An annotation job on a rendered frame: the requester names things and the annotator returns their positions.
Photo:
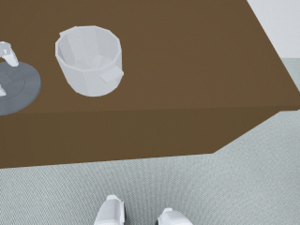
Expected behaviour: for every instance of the right robot shin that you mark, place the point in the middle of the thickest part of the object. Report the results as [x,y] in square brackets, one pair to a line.
[167,210]

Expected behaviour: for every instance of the table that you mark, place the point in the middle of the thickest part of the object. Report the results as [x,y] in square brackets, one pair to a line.
[198,74]

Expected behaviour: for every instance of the pot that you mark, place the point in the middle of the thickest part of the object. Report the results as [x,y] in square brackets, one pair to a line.
[91,59]

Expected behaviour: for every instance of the robot left hand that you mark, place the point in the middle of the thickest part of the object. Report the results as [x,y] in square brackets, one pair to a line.
[9,55]

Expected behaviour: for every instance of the lid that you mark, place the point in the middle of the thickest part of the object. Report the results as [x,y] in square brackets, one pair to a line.
[26,88]

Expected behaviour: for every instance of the robot left thigh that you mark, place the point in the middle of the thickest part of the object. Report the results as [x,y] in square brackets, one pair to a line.
[111,212]

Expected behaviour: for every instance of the knob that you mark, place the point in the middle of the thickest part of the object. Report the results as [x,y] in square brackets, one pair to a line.
[5,81]

